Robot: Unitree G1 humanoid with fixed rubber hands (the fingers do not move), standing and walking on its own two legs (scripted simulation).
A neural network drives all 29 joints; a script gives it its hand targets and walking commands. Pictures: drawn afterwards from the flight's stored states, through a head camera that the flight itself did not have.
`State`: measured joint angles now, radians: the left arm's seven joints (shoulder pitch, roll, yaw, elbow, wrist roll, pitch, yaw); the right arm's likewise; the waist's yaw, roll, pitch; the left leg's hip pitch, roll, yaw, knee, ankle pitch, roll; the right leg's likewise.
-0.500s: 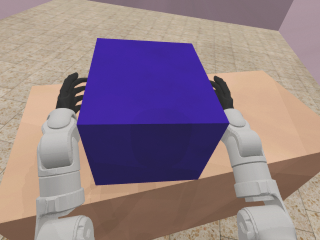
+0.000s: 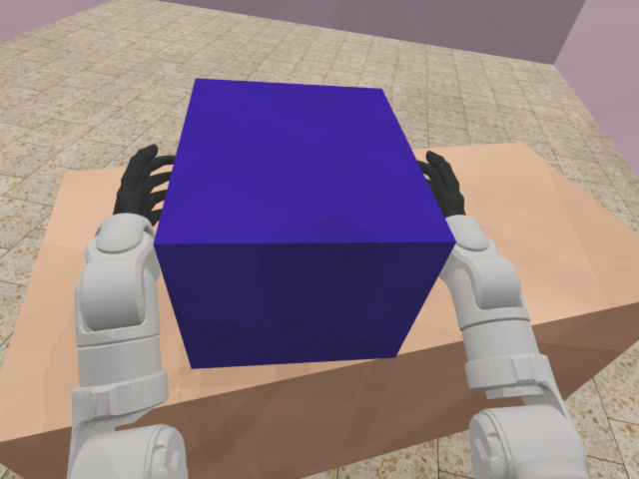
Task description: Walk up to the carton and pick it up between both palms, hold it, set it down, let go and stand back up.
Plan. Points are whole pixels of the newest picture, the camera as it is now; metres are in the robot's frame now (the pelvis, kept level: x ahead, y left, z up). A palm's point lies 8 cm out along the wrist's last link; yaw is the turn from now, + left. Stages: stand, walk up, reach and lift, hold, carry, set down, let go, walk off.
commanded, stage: hold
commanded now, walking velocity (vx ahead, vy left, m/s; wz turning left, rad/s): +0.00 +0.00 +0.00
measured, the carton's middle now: (294, 217) +0.41 +0.01 +0.14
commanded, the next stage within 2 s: none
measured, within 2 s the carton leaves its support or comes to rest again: neither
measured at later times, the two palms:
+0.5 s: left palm (135, 214) +0.35 +0.19 +0.19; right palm (440, 214) +0.36 -0.16 +0.19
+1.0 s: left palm (142, 215) +0.35 +0.18 +0.19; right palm (445, 216) +0.36 -0.17 +0.19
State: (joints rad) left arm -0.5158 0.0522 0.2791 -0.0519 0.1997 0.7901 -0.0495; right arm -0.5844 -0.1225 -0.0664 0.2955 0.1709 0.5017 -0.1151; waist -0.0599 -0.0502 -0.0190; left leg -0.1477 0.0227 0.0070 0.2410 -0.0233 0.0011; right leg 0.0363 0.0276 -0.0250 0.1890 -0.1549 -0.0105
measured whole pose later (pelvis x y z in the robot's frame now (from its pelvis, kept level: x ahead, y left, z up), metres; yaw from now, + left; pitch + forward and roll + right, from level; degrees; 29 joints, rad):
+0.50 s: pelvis +0.00 +0.00 +0.00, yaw +0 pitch -3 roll -1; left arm -0.50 0.05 0.26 -0.10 0.21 0.81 -0.04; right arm -0.58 -0.14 -0.06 0.28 0.19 0.49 -0.11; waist -0.06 -0.05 -0.01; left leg -0.15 0.02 0.01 0.24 -0.03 0.01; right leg 0.04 0.02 -0.02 0.17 -0.15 0.00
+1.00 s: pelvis +0.01 +0.00 +0.00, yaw +0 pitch -4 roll -1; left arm -0.46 0.04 0.27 -0.16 0.21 0.83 -0.05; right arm -0.55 -0.14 -0.04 0.23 0.20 0.51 -0.12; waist -0.06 -0.05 -0.01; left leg -0.13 0.02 0.01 0.23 -0.04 0.00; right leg 0.06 0.02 -0.03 0.17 -0.16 -0.01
